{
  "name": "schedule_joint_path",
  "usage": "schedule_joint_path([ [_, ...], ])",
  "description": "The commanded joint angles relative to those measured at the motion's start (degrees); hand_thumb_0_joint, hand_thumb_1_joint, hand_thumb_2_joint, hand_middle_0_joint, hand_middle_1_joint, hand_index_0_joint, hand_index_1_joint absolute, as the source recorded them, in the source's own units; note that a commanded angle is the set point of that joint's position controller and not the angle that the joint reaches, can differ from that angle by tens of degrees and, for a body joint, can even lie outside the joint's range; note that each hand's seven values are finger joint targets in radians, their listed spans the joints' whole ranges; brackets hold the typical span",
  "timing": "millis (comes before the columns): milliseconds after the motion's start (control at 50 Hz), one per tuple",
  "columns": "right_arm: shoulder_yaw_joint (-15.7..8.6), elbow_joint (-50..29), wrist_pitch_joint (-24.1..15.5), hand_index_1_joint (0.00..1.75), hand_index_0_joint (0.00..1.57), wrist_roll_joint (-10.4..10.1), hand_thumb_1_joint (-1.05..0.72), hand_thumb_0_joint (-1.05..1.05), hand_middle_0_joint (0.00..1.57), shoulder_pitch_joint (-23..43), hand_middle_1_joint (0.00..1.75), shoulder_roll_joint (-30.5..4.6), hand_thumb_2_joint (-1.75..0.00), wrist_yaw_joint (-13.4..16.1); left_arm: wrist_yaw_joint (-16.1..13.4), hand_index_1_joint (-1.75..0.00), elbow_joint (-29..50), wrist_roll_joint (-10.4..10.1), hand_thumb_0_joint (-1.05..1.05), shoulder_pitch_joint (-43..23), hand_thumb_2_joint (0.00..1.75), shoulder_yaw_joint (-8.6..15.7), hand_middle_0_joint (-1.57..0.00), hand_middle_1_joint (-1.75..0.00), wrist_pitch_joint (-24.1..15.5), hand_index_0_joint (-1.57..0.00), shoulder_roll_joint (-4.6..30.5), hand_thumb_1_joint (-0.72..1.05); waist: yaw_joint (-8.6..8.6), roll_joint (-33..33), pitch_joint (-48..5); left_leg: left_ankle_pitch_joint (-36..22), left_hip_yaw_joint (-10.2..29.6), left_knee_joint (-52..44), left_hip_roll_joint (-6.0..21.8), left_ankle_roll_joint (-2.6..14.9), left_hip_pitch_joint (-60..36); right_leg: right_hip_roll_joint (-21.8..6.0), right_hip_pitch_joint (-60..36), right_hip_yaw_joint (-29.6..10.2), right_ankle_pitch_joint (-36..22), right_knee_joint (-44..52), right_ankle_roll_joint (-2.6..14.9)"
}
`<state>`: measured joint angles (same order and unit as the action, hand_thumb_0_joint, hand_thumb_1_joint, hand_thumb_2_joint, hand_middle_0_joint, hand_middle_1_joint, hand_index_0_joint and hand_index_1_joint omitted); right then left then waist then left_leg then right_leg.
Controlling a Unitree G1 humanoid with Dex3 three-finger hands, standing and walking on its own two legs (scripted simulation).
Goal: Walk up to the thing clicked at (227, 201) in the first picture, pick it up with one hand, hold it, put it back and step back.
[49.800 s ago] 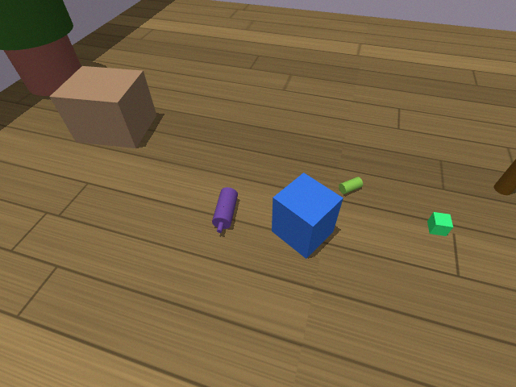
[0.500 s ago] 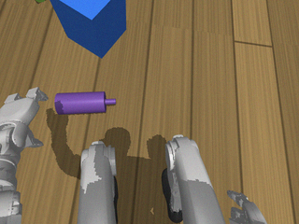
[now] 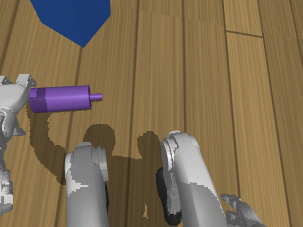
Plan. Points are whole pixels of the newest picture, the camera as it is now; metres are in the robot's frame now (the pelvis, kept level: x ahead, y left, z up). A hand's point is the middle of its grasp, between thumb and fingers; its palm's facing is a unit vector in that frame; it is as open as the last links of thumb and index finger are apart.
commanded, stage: rise first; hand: left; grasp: from above
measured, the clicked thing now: (69, 98) +0.51 +0.22 -0.32
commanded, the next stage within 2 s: approach in 0.50 s
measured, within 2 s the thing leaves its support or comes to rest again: neither
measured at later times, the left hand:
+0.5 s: hand (26, 107) +0.44 +0.31 -0.18, palm faces -0.46 -0.03 -0.89, open 14.2 cm
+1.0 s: hand (56, 83) +0.52 +0.23 -0.18, palm faces -0.38 +0.01 -0.93, open 13.9 cm
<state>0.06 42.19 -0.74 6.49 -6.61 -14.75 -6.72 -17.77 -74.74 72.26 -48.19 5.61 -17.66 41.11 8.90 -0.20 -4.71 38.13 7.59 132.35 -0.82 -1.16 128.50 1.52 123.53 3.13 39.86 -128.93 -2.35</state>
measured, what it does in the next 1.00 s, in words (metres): stands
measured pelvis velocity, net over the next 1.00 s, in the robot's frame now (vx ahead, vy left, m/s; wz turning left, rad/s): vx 0.01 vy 0.00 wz -0.04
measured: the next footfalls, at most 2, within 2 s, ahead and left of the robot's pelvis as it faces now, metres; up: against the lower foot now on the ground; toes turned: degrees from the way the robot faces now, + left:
none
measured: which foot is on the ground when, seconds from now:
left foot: down 0.00-1.00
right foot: down 0.00-1.00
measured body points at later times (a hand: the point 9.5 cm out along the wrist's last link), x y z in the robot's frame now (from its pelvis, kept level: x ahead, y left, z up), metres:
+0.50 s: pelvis +0.01 +0.00 -0.02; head +0.24 +0.07 +0.36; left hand +0.46 +0.31 -0.13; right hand +0.07 -0.28 -0.13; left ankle +0.08 +0.13 -0.33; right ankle +0.10 -0.13 -0.33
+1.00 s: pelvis +0.01 +0.00 -0.02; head +0.26 +0.06 +0.35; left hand +0.53 +0.23 -0.13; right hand +0.05 -0.28 -0.12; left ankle +0.08 +0.13 -0.33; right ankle +0.10 -0.13 -0.33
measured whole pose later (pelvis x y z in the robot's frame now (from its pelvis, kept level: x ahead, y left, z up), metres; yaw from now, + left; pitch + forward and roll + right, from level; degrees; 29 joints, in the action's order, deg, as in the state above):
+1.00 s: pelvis +0.01 +0.00 -0.02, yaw -2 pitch +36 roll -8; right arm 4.3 42.1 -1.9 8.7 -7.8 -14.7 -6.9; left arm -25.5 -84.7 76.4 -62.3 0.6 -10.5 39.9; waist 16.3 -0.6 -3.2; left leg 39.5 8.9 136.4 -0.2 -1.4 133.1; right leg 2.6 128.2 4.1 40.1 -132.0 -2.4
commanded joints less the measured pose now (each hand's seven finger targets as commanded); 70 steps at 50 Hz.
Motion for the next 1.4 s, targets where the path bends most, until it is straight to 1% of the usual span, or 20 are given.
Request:
schedule_joint_path([
  [0, -4.1, -1.0, 0.0, 0.3, 0.2, 0.4, -0.91, 0.0, 0.2, -11.1, 0.3, -13.3, -0.9, 0.4, -2.9, -0.99, 7.1, 0.1, 0.0, -16.3, 1.0, 2.4, -0.06, -1.0, -0.8, -0.06, 16.1, -0.54, 0.13, 13.9, -38.8, -10.1, -5.2, -12.7, -0.3, 2.81, -31.5, 1.2, -15.3, 4.6, -12.2, 12.7, 4.28],
  [60, -3.8, -0.6, 0.4, 0.3, 0.2, 0.8, -0.91, 0.0, 0.2, -11.3, 0.3, -13.4, -0.9, 0.3, -3.5, -0.99, 6.1, 0.9, 0.0, -17.2, 1.0, 2.6, -0.07, -0.99, -1.3, -0.07, 16.7, -0.54, 1.17, 12.2, -37.9, -10.0, -5.3, -11.5, -0.3, 3.22, -29.0, 1.4, -16.4, 4.6, -12.7, 12.8, 3.98],
  [100, -3.9, -0.6, 0.4, 0.3, 0.2, 1.0, -0.91, 0.0, 0.2, -10.9, 0.3, -13.5, -0.9, 0.3, -4.1, -0.99, 6.7, 1.1, 0.0, -17.9, 1.01, 3.1, -0.06, -0.99, -1.6, -0.06, 17.4, -0.54, 0.46, 13.9, -38.4, -8.7, -5.1, -11.9, -0.1, 2.9, -29.7, 1.4, -14.6, 4.9, -11.1, 12.1, 4.23],
  [360, -2.8, 0.2, 0.4, 0.3, 0.2, 1.9, -0.91, 0.0, 0.2, -11.4, 0.3, -13.7, -0.9, 0.3, -6.9, -1.02, 2.1, 2.5, 0.0, -18.7, 1.01, 2.6, -0.06, -1.02, -0.6, -0.06, 17.4, -0.56, 1.75, 14.7, -37.3, -8.8, -4.8, -10.6, -0.1, 2.92, -28.4, 1.8, -13.5, 5.5, -11.8, 10.6, 4.23],
  [480, -2.7, 0.3, 0.0, 0.3, 0.2, 1.8, -0.91, 0.0, 0.2, -11.6, 0.3, -14.1, -0.9, 0.4, -7.5, -1.02, 3.2, 1.9, 0.0, -20.3, 1.0, 3.3, -0.06, -1.02, 0.4, -0.07, 18.5, -0.54, 1.9, 15.5, -39.1, -10.2, -4.9, -9.7, 0.2, 2.91, -29.0, 1.7, -14.0, 5.3, -13.7, 10.3, 4.09],
  [540, -2.3, 0.5, -0.1, 0.3, 0.2, 2.0, -0.91, 0.0, 0.2, -12.0, 0.3, -13.7, -0.9, 0.1, -7.0, -1.03, 1.2, 1.5, 0.0, -18.7, 0.99, 2.2, -0.06, -1.04, 0.9, -0.07, 16.9, -0.54, 2.59, 13.9, -37.2, -10.4, -4.9, -9.4, 0.2, 3.14, -27.6, 1.7, -14.6, 5.2, -14.0, 10.6, 3.92],
  [560, -2.4, 0.5, -0.1, 0.3, 0.2, 1.8, -0.91, 0.0, 0.2, -11.8, 0.3, -13.9, -0.9, 0.3, -7.0, -1.03, 2.6, 1.7, 0.0, -20.5, 0.99, 2.3, -0.06, -1.04, 0.6, -0.07, 18.2, -0.54, 2.52, 14.6, -37.8, -9.5, -5.1, -9.3, 0.1, 3.2, -26.7, 1.7, -14.7, 5.1, -13.4, 10.7, 4.0],
  [580, -2.3, 0.4, -0.1, 0.3, 0.2, 1.8, -0.91, 0.0, 0.2, -12.1, 0.3, -13.9, -0.9, 0.2, -6.9, -1.01, 1.7, 1.6, 0.0, -19.6, 1.07, 2.8, -0.07, -0.97, 0.8, -0.03, 18.3, -0.61, 2.48, 14.4, -37.3, -9.5, -5.1, -9.4, 0.1, 3.2, -27.0, 1.6, -14.7, 5.0, -13.3, 10.8, 3.98],
  [620, -2.2, 0.3, -0.3, 0.3, 0.2, 1.9, -0.91, 0.0, 0.2, -12.2, 0.3, -13.9, -0.9, 0.1, -6.8, -1.03, 2.4, 1.3, 0.0, -21.1, 0.95, 1.5, -0.06, -1.06, 0.7, -0.08, 17.0, -0.51, 3.17, 14.2, -37.2, -8.5, -5.0, -9.1, 0.2, 3.19, -26.2, 1.8, -14.9, 5.2, -12.7, 11.0, 3.96],
  [760, -1.8, 1.3, -1.2, 0.3, 0.2, 2.1, -0.91, 0.0, 0.2, -13.7, 0.3, -14.5, -0.9, 0.2, -7.9, -1.04, 2.7, 1.4, 0.0, -31.4, 0.95, -3.9, -0.06, -1.07, 1.1, -0.09, 10.5, -0.5, 7.43, 17.4, -37.2, -7.0, -3.7, -9.3, 0.7, 2.53, -28.2, 2.0, -10.5, 6.6, -11.6, 10.1, 4.29],
  [820, -1.2, 1.5, -1.5, 0.3, 0.2, 2.3, -0.91, 0.0, 0.2, -14.4, 0.3, -14.7, -0.9, 0.4, -8.9, -1.05, 1.1, 2.4, 0.0, -33.7, 0.96, -5.7, -0.06, -1.07, 2.9, -0.09, 8.3, -0.5, 8.63, 18.9, -37.0, -8.3, -3.8, -9.4, 0.8, 2.3, -29.7, 2.0, -10.2, 6.8, -13.3, 10.2, 4.29],
  [920, -0.4, 0.3, -1.0, 0.3, 0.2, 2.1, -0.91, 0.0, 0.2, -14.8, 0.3, -14.9, -0.9, 0.5, -10.3, -1.05, -1.7, 3.3, 0.0, -34.2, 0.96, -3.1, -0.06, -1.07, 8.1, -0.09, 12.4, -0.51, 7.26, 21.5, -41.3, -11.9, -4.7, -10.0, 0.8, 2.3, -30.7, 2.0, -13.3, 6.3, -17.0, 9.9, 4.52],
  [980, 0.5, -0.6, -0.6, 0.3, 0.2, 1.6, -0.91, 0.0, 0.2, -14.9, 0.3, -14.9, -0.9, 0.4, -9.4, -1.04, -4.4, 2.4, 0.0, -35.1, 0.96, -3.0, -0.07, -1.06, 11.2, -0.09, 13.1, -0.51, 8.18, 19.2, -40.4, -12.0, -5.3, -9.2, 0.7, 3.11, -27.0, 1.9, -15.3, 5.6, -18.1, 10.6, 4.15],
  [1080, 1.7, -2.8, 0.1, 0.3, 0.2, 0.1, -0.91, 0.0, 0.2, -13.9, 0.3, -14.9, -0.9, 0.6, -5.7, -1.03, -8.1, -0.3, 0.0, -28.1, 0.96, -2.8, -0.06, -1.06, 14.0, -0.09, 14.7, -0.51, 7.18, 15.1, -38.0, -11.2, -5.5, -9.5, 0.6, 3.81, -22.6, 2.1, -19.6, 5.0, -17.2, 11.4, 3.79],
  [1120, 2.0, -3.3, 0.5, 0.3, 0.2, -0.2, -0.91, 0.0, 0.2, -14.0, 0.3, -14.7, -0.9, 0.5, -3.7, -1.04, -8.1, -1.5, 0.0, -25.6, 0.96, -3.1, -0.07, -1.06, 13.9, -0.09, 14.6, -0.51, 7.39, 12.2, -36.3, -10.3, -5.3, -9.2, 0.4, 4.22, -19.8, 2.4, -21.5, 4.8, -16.6, 11.8, 3.49],
  [1160, 2.1, -3.9, 0.9, 0.3, 0.2, -0.7, -0.91, 0.0, 0.2, -13.5, 0.3, -14.9, -0.9, 0.7, -2.2, -1.03, -5.9, -2.9, 0.0, -25.5, 0.94, -2.2, -0.07, -1.06, 12.7, -0.1, 16.9, -0.49, 6.64, 12.3, -36.1, -9.3, -5.1, -9.4, 0.4, 4.13, -18.7, 2.3, -21.1, 4.7, -15.0, 11.4, 3.65],
  [1220, 2.3, -4.0, 1.1, 0.3, 0.2, -0.5, -0.91, 0.0, 0.2, -13.3, 0.3, -14.7, -0.9, 0.7, -0.5, -1.04, -4.6, -3.9, 0.0, -23.2, 0.94, -2.4, -0.07, -1.08, 9.7, -0.1, 16.4, -0.49, 6.91, 10.0, -34.2, -8.2, -4.5, -8.6, 0.3, 4.09, -17.6, 2.4, -20.7, 4.9, -13.6, 11.1, 3.54],
  [1300, 2.2, -2.9, 0.7, 0.3, 0.2, 0.6, -0.91, 0.0, 0.2, -14.6, 0.3, -15.0, -0.9, 0.4, -1.3, -1.05, 1.3, -3.3, 0.0, -26.4, 0.94, -1.5, -0.07, -1.09, 3.4, -0.11, 17.6, -0.47, 7.51, 12.7, -35.4, -7.6, -4.4, -7.0, 0.3, 3.53, -19.0, 2.5, -20.4, 5.0, -12.7, 11.1, 3.43],
  [1360, 1.6, -1.8, 0.0, 0.3, 0.2, 1.6, -0.91, 0.0, 0.2, -15.3, 0.3, -15.0, -0.9, 0.1, -3.2, -1.07, 3.9, -2.1, 0.0, -29.2, 0.97, -3.9, -0.07, -1.1, -0.1, -0.1, 13.2, -0.48, 9.26, 16.9, -35.3, -8.4, -4.0, -6.1, 0.6, 2.66, -23.7, 2.6, -16.9, 5.8, -13.6, 10.2, 3.67],
  [1380, 1.1, -1.4, -0.1, 0.3, 0.2, 1.7, -0.91, 0.0, 0.2, -15.6, 0.3, -15.6, -0.9, 0.2, -4.2, -1.07, 6.6, -1.8, 0.0, -31.4, 0.97, -3.4, -0.07, -1.11, -1.0, -0.11, 14.0, -0.47, 9.14, 17.7, -36.9, -8.2, -3.6, -6.4, 0.5, 2.43, -25.4, 2.4, -15.3, 6.3, -13.0, 10.0, 3.88],
])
